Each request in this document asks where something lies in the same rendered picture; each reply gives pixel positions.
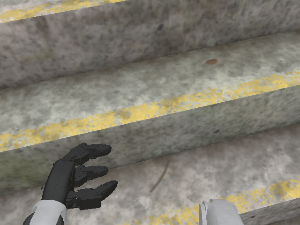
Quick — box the left robot forearm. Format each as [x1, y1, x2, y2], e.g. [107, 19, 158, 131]
[22, 200, 68, 225]

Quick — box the right robot thigh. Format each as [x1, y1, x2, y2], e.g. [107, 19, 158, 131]
[199, 199, 244, 225]

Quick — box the robot left hand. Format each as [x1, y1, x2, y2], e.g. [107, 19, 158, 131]
[41, 142, 118, 211]

